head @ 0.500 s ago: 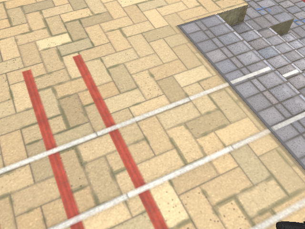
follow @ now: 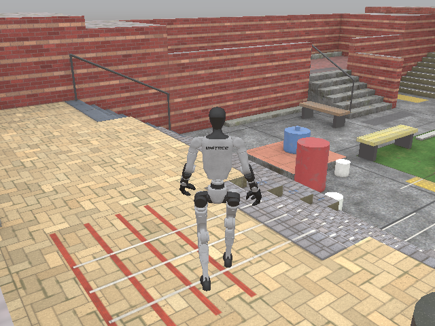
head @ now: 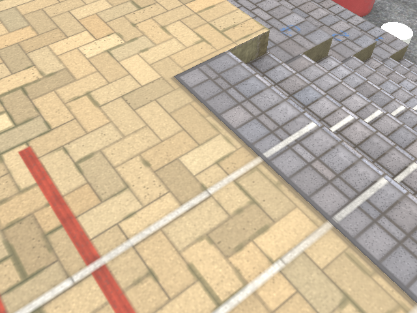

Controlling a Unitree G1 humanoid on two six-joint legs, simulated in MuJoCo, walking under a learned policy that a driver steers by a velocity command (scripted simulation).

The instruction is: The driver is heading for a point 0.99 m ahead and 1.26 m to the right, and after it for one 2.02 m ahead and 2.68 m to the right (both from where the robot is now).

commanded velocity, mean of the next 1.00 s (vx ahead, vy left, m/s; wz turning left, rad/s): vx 0.05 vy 0.00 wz -0.56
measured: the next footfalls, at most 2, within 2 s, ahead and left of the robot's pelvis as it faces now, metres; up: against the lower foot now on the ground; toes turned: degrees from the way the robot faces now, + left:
left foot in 0.44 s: +0.20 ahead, +0.14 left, +0.00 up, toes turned -21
right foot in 0.84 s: +0.06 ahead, -0.09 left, +0.00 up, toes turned -33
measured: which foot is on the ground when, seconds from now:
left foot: up 0.00-0.42, down 0.44-0.86, up 0.88-1.00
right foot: down 0.00-0.44, up 0.46-0.82, down 0.84-1.00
